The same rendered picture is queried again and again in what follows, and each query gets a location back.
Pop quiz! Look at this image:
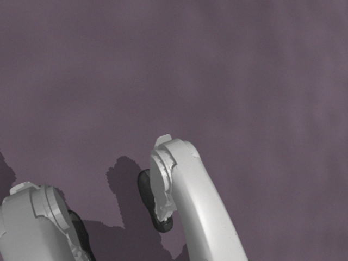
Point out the left robot foot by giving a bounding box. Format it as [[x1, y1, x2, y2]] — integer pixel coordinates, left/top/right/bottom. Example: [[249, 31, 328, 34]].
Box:
[[67, 210, 96, 261]]

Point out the right robot foot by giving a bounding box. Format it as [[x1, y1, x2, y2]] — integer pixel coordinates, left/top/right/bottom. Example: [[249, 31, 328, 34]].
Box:
[[137, 169, 173, 233]]

